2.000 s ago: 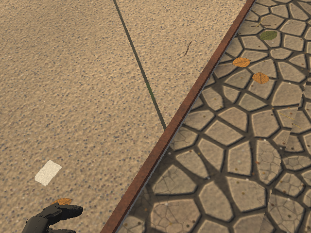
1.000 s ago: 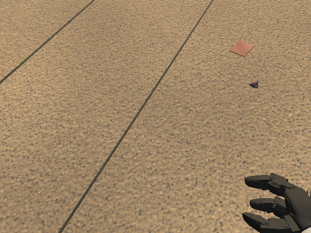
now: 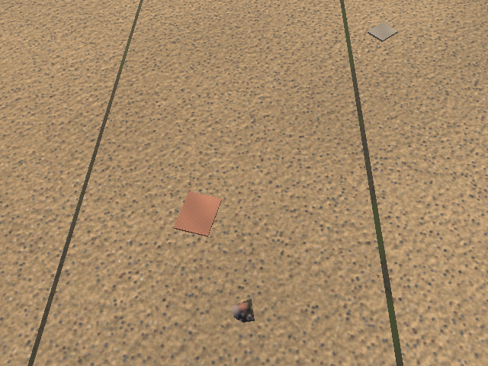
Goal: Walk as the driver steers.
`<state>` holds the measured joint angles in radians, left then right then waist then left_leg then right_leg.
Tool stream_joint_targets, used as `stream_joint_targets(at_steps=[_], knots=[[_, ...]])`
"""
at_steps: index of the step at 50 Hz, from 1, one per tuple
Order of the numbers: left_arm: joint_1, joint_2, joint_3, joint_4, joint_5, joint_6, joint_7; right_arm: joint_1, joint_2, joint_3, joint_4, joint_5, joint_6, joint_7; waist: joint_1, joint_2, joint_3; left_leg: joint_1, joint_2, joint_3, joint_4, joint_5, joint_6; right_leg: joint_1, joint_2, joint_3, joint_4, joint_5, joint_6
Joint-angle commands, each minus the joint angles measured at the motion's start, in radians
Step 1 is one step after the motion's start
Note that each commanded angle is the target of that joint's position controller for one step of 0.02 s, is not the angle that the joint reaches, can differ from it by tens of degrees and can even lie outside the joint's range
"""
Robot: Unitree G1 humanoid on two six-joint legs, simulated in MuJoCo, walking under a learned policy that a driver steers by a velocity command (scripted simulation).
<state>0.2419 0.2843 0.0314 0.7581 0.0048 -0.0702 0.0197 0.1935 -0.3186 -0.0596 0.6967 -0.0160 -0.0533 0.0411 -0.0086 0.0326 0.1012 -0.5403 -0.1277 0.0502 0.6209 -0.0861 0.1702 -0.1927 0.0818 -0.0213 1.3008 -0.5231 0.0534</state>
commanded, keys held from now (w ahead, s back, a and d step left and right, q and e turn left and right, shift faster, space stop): q+shift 0.62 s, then shift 0.14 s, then e+shift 0.20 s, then w+e+shift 0.04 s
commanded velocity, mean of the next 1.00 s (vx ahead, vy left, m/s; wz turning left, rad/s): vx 0.08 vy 0.00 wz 0.66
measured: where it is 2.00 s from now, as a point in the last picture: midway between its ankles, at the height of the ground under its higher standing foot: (253, 229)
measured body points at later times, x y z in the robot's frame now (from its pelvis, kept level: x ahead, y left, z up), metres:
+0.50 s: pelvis +0.21 -0.05 +0.02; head +0.24 -0.03 +0.47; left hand +0.27 +0.29 -0.04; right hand +0.50 -0.23 -0.05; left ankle +0.15 +0.02 -0.69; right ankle +0.36 -0.11 -0.70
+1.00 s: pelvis +0.22 -0.03 +0.03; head +0.22 +0.00 +0.48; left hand +0.11 +0.24 -0.09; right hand +0.50 -0.11 -0.05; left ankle +0.14 +0.05 -0.70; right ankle +0.31 -0.13 -0.64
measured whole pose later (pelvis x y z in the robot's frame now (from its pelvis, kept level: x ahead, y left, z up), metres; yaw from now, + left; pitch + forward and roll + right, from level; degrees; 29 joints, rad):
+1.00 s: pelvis +0.22 -0.03 +0.03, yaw +39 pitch +1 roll -1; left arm 0.25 0.30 0.07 0.75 -0.03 0.03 0.01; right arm 0.18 -0.22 -0.02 0.63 -0.03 0.03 -0.03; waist 0.04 -0.04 0.01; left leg -0.26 0.03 0.03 0.52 -0.30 0.02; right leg -0.51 -0.01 0.00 0.99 -0.44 0.05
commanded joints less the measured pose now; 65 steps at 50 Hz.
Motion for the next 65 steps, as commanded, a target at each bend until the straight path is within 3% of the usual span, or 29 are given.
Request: stream_joint_targets(at_steps=[1,2,5,8,12,17,21,22,23,24,25,26,27,31,34,39,41,43,44,45,46,47,48,50,51,59,60,62,65], knots=[[0.013,0.154,0.019,-0.168,-0.009,-0.039,-0.019,0.058,-0.170,-0.056,-0.131,0.019,-0.002,-0.013,0.000,-0.119,-0.336,0.650,0.365,-0.728,-0.294,0.152,0.248,-0.525,-0.014,0.199,0.250,0.020,-0.022],[-0.016,0.150,0.022,-0.168,0.005,-0.024,-0.006,0.014,-0.138,-0.043,-0.141,0.044,0.000,-0.014,0.037,-0.200,-0.258,0.500,0.323,-0.693,-0.335,0.061,0.202,-0.491,-0.051,0.192,0.164,0.059,-0.019],[-0.040,0.135,0.028,-0.184,0.018,0.014,0.012,-0.016,-0.134,-0.050,-0.145,0.035,0.012,-0.031,0.065,-0.100,-0.147,0.254,0.202,-0.525,-0.327,0.334,0.138,-0.397,-0.076,0.178,-0.058,0.097,0.024],[-0.114,0.078,0.016,-0.207,0.021,0.019,0.026,0.032,-0.160,-0.064,-0.123,0.044,0.038,-0.068,0.035,-0.051,-0.229,0.286,0.139,-0.452,-0.245,0.555,0.078,-0.401,-0.035,0.157,-0.254,0.206,0.058],[-0.214,0.084,0.022,-0.221,0.000,0.028,0.027,0.020,-0.166,-0.072,-0.142,0.061,0.092,-0.110,-0.001,0.043,-0.286,0.363,0.101,-0.490,-0.197,0.348,-0.048,-0.417,-0.003,0.190,-0.438,0.361,0.060],[-0.314,0.099,0.036,-0.226,0.005,-0.004,0.011,0.026,-0.138,-0.074,-0.169,0.042,0.108,-0.115,-0.043,0.114,-0.226,0.441,0.120,-0.625,-0.146,0.250,-0.047,-0.435,0.007,0.238,-0.613,0.368,0.034],[-0.258,0.125,0.060,-0.188,-0.002,-0.025,-0.003,-0.034,-0.133,-0.071,-0.212,0.042,0.109,-0.103,-0.013,0.121,-0.216,0.404,0.103,-0.703,-0.069,0.189,-0.049,-0.233,-0.004,0.242,-0.832,0.394,-0.001],[-0.218,0.118,0.063,-0.170,-0.006,-0.026,-0.005,-0.042,-0.117,-0.063,-0.218,0.046,0.111,-0.095,0.009,0.069,-0.223,0.333,0.052,-0.664,0.007,-0.002,-0.074,-0.087,-0.040,0.229,-0.951,0.523,-0.027],[-0.211,0.134,0.066,-0.173,0.002,-0.016,0.000,0.034,-0.047,-0.041,-0.208,0.040,0.112,-0.086,-0.031,-0.088,-0.276,0.181,-0.026,-0.556,0.180,-0.426,-0.116,0.136,-0.210,0.347,-0.939,0.685,-0.111],[-0.173,0.167,0.071,-0.192,0.027,0.006,0.005,0.063,-0.061,-0.041,-0.221,0.041,0.108,-0.080,-0.039,-0.259,-0.280,-0.004,-0.123,-0.378,0.347,-0.670,-0.168,0.237,-0.403,0.550,-0.910,0.945,-0.262],[-0.110,0.160,0.078,-0.177,0.030,0.013,0.007,0.098,-0.163,-0.065,-0.227,0.038,0.098,-0.063,-0.038,-0.325,-0.344,-0.066,-0.034,-0.322,0.553,-0.629,-0.218,0.231,-0.530,0.709,-0.930,0.841,-0.364],[-0.151,0.113,0.070,-0.201,0.020,0.020,0.014,0.072,-0.218,-0.081,-0.195,0.045,0.101,-0.057,-0.017,-0.232,-0.278,-0.088,0.020,-0.288,0.628,-0.530,-0.247,0.172,-0.457,0.607,-0.931,0.709,-0.339],[-0.187,0.086,0.061,-0.211,0.015,0.034,0.023,0.058,-0.217,-0.084,-0.174,0.049,0.113,-0.059,-0.015,-0.158,-0.220,-0.104,0.047,-0.265,0.670,-0.443,-0.258,0.108,-0.374,0.471,-0.934,0.570,-0.281],[-0.205,0.111,0.059,-0.205,0.024,0.067,0.045,0.045,-0.114,-0.050,-0.188,0.047,0.124,-0.067,-0.008,-0.147,-0.143,-0.101,0.116,-0.106,0.675,-0.287,-0.265,-0.033,-0.269,0.215,-1.003,0.527,-0.244],[-0.148,0.120,0.063,-0.177,0.025,0.074,0.040,-0.009,-0.077,-0.033,-0.204,0.039,0.111,-0.071,0.029,-0.159,-0.199,-0.079,0.158,-0.094,0.550,-0.304,-0.272,0.043,-0.302,0.192,-1.001,0.583,-0.291],[-0.155,0.152,0.074,-0.148,-0.003,0.081,0.011,-0.005,-0.050,-0.014,-0.179,0.022,0.099,-0.059,0.033,-0.196,-0.228,0.126,0.154,-0.064,0.245,-0.324,-0.234,0.003,-0.326,0.155,-0.991,0.537,-0.301],[-0.130,0.134,0.061,-0.121,-0.019,0.081,-0.001,0.032,-0.032,-0.009,-0.149,0.014,0.098,-0.053,0.018,-0.199,-0.217,0.228,0.130,-0.054,0.051,-0.294,-0.203,-0.020,-0.322,0.181,-0.960,0.511,-0.292],[-0.086,0.066,0.031,-0.083,-0.036,0.072,-0.017,0.107,-0.008,-0.003,-0.100,0.003,0.094,-0.049,-0.022,-0.164,-0.210,0.485,0.119,-0.056,-0.267,-0.097,-0.152,-0.158,-0.263,0.151,-0.904,0.435,-0.204],[-0.038,0.031,0.018,-0.080,-0.015,0.061,-0.033,0.134,-0.084,-0.017,-0.104,-0.006,0.097,-0.057,-0.002,-0.029,-0.240,0.618,0.280,-0.229,-0.270,-0.017,-0.110,-0.265,-0.185,0.096,-0.773,0.241,-0.107],[-0.056,0.011,0.014,-0.123,-0.007,0.048,-0.038,0.062,-0.179,-0.040,-0.114,-0.026,0.106,-0.064,0.030,0.227,-0.203,0.482,0.477,-0.359,-0.267,0.044,0.021,-0.370,-0.094,-0.005,-0.682,0.011,-0.040],[-0.135,0.126,0.047,-0.134,-0.018,0.050,-0.027,0.049,-0.169,-0.049,-0.128,-0.043,0.096,-0.067,-0.046,0.195,-0.177,0.349,0.499,-0.365,-0.311,-0.024,0.100,-0.329,-0.110,0.023,-0.484,-0.035,-0.013],[-0.133,0.169,0.072,-0.129,-0.037,0.060,-0.018,0.018,-0.150,-0.044,-0.128,-0.045,0.083,-0.071,-0.035,0.179,-0.131,0.328,0.478,-0.331,-0.321,0.006,0.099,-0.379,-0.095,0.029,-0.311,-0.031,-0.006],[-0.082,0.159,0.081,-0.101,-0.042,0.079,-0.005,-0.024,-0.122,-0.037,-0.129,-0.034,0.071,-0.077,-0.012,0.172,-0.117,0.335,0.449,-0.277,-0.320,0.043,0.074,-0.419,-0.096,0.046,-0.196,-0.018,0.005],[-0.035,0.147,0.087,-0.090,-0.033,0.101,0.001,-0.003,-0.079,-0.029,-0.118,0.011,0.045,-0.088,-0.021,0.185,-0.125,0.427,0.438,-0.269,-0.398,-0.377,0.015,-0.547,-0.140,0.062,-0.084,0.121,0.013],[-0.056,0.138,0.087,-0.104,-0.035,0.099,-0.003,0.016,-0.071,-0.027,-0.106,0.017,0.034,-0.092,-0.029,0.172,-0.109,0.458,0.443,-0.282,-0.434,-0.499,-0.003,-0.611,-0.150,0.056,-0.064,0.175,0.014],[-0.119,0.060,0.069,-0.175,-0.037,0.065,-0.048,0.098,-0.100,-0.056,-0.046,0.006,-0.029,-0.086,-0.040,0.083,-0.052,0.578,0.494,-0.099,-0.519,-0.426,-0.026,-0.707,-0.216,0.052,-0.228,0.328,-0.003],[-0.139,0.077,0.071,-0.169,0.069,0.103,-0.095,0.145,-0.096,-0.047,-0.026,-0.042,-0.025,-0.066,-0.049,0.024,-0.045,0.528,0.485,-0.037,-0.535,-0.457,-0.043,-0.652,-0.185,0.001,-0.252,0.318,-0.017],[-0.168,0.071,0.068,-0.192,0.041,0.120,-0.132,0.127,-0.110,-0.053,-0.019,-0.041,-0.030,-0.058,-0.037,0.103,-0.013,0.483,0.483,0.026,-0.546,-0.470,-0.068,-0.610,-0.205,-0.014,-0.318,0.344,-0.048],[-0.224,0.085,0.061,-0.214,0.024,0.116,-0.143,0.131,-0.134,-0.060,-0.002,-0.038,-0.031,-0.057,-0.033,0.101,0.018,0.504,0.505,0.094,-0.557,-0.482,-0.086,-0.570,-0.216,-0.045,-0.409,0.303,-0.101]])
